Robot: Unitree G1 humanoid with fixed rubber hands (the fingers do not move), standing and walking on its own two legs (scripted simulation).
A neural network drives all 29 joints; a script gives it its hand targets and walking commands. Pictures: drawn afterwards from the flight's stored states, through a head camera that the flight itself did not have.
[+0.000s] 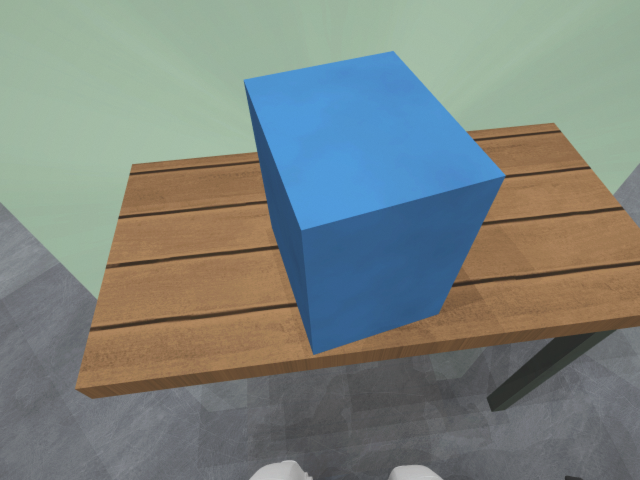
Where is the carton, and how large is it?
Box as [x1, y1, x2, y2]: [244, 51, 505, 354]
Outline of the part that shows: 393,51 244,79 272,228 313,354 438,313 505,175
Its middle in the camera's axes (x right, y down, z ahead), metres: +0.04 -0.04 +0.51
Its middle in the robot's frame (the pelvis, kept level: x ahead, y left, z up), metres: +0.42 -0.03 +0.08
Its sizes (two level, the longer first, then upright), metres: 0.241 0.193 0.277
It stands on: a table, 0.70 m high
